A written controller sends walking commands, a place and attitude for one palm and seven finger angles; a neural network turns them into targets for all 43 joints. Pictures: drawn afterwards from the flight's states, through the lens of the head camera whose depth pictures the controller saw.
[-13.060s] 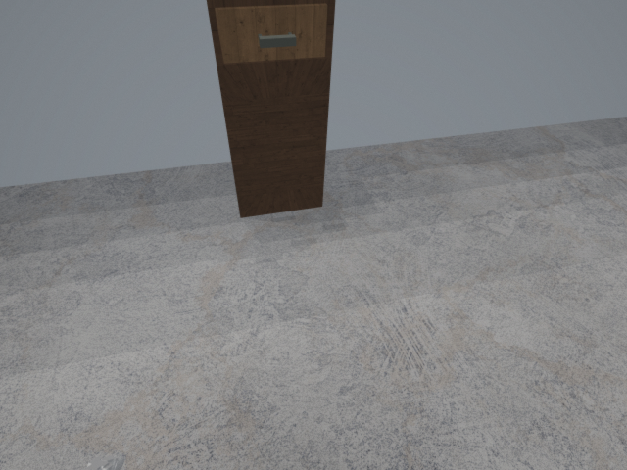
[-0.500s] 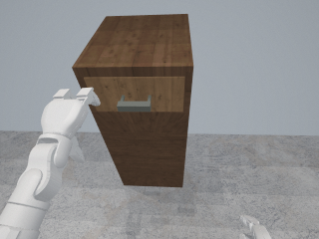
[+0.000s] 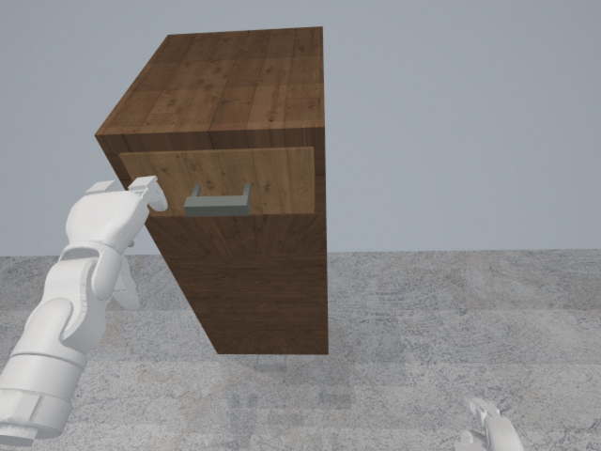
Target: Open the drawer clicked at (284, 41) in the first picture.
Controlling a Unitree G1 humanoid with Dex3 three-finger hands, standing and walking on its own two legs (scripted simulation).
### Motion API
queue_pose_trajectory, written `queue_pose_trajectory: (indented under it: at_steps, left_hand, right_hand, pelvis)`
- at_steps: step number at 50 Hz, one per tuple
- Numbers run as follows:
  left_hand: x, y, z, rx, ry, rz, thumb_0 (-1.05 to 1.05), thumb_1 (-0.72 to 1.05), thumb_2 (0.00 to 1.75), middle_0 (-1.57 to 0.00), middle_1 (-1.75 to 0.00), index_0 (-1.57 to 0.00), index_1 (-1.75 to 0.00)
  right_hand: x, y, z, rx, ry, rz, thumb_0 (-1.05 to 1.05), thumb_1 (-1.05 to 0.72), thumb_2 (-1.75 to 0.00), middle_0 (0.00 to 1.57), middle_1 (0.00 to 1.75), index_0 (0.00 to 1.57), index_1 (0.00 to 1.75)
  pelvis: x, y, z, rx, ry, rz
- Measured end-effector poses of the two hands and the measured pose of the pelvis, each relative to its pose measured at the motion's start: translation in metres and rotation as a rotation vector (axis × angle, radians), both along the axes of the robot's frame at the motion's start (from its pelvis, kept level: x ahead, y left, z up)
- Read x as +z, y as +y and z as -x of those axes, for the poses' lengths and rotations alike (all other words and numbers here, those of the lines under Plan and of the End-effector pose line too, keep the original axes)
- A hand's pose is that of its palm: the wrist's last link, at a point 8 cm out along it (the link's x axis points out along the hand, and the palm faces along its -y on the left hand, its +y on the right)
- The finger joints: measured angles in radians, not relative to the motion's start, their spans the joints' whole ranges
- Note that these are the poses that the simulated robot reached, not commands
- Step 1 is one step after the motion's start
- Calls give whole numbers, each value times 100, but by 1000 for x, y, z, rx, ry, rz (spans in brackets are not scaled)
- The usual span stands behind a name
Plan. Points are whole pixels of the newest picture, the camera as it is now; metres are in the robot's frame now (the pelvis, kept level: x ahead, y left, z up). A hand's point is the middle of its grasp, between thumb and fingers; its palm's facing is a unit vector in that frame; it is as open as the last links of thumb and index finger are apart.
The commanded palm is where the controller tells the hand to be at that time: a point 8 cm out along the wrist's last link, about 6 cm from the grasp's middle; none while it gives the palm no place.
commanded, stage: move the hooked fingers above the handle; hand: left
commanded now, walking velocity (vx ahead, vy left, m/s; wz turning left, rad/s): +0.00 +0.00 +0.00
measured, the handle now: (220, 197) +0.53 +0.22 +0.02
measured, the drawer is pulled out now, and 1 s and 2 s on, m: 0.00 0.00 0.00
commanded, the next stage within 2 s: none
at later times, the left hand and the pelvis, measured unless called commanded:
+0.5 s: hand (168, 221) +0.41 +0.25 +0.08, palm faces -0.01 -0.07 -1.00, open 13.8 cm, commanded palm +0.38 +0.25 +0.16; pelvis +0.03 +0.02 -0.01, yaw -1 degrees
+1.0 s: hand (206, 204) +0.46 +0.21 +0.07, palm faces -0.08 -0.05 -1.00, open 13.8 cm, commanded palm +0.45 +0.23 +0.14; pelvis +0.03 +0.03 -0.01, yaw -1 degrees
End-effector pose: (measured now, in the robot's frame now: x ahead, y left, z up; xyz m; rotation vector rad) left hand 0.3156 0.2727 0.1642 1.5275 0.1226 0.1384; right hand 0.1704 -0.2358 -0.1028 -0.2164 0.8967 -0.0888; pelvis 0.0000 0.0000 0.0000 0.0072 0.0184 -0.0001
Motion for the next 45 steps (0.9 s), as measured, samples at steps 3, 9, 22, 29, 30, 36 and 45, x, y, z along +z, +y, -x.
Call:
queue_pose_trajectory:
  at_steps: [3, 9, 22, 29, 30, 36, 45]
  left_hand:
    - [-8, -6, -10, -31, 38, 9, -1, -49, 30, -32, -121, -32, -120]
    - [-14, -24, -31, -144, 13, 28, -1, -49, 30, -32, -121, -32, -120]
    - [-21, -6, -66, -17, -10, 22, 0, -49, 30, -31, -120, -32, -120]
    - [-27, -38, -75, -166, -12, 42, -1, -49, 30, -32, -121, -32, -120]
    - [-26, -42, -77, -184, -28, 43, -1, -49, 30, -32, -121, -32, -120]
    - [-24, -37, -98, -115, -62, 14, 0, -49, 30, -32, -121, -32, -120]
    - [-35, -28, -119, -41, 67, -5, -1, -49, 30, -32, -120, -32, -120]
  right_hand:
    - [-4, -9, 4, -19, 26, 19, 1, -91, -90, 20, 30, 20, 30]
    - [-10, -17, 9, -65, 65, 37, 1, -91, -90, 20, 30, 20, 30]
    - [-19, 7, 3, -89, 109, -27, 1, -91, -90, 20, 30, 20, 30]
    - [-16, 21, -6, -77, 89, -22, 1, -91, -90, 20, 30, 20, 30]
    - [-16, 23, -7, -76, 87, -24, 1, -91, -90, 20, 30, 20, 30]
    - [-19, 31, 1, -80, 113, -42, 1, -91, -90, 20, 30, 20, 30]
    - [-27, 20, 40, -132, 209, -19, 1, -91, -90, 20, 30, 20, 30]
  pelvis:
    - [-1, -1, -5, 0, 15, 0]
    - [-4, 1, -15, -9, 46, -1]
    - [-7, 18, -31, -22, 94, 0]
    - [-9, 28, -34, -13, 100, 6]
    - [-9, 29, -34, -14, 101, 6]
    - [-10, 31, -30, -23, 111, 5]
    - [-10, 29, -29, -15, 129, 9]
